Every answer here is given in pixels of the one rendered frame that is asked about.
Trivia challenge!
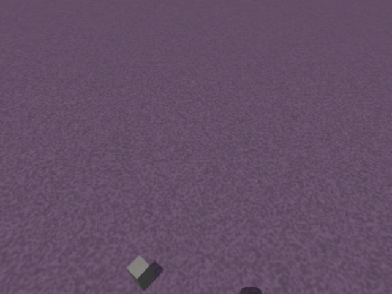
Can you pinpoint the carton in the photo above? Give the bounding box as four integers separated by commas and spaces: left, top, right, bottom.
127, 256, 154, 291

